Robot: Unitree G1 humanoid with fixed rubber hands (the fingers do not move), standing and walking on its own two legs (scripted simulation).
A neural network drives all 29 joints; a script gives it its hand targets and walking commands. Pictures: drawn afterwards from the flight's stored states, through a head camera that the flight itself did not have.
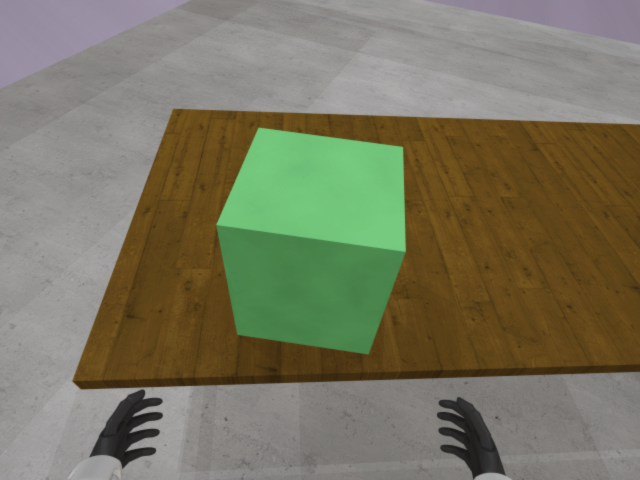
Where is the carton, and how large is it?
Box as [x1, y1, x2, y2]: [216, 128, 405, 353]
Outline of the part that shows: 258,128 216,224 237,334 368,353 405,252 402,147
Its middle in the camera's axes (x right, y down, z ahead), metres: -0.01 +0.00 +0.58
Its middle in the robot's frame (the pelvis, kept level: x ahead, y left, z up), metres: +0.43 +0.03 +0.03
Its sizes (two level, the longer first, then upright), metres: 0.210 0.200 0.250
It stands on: a table, 0.69 m high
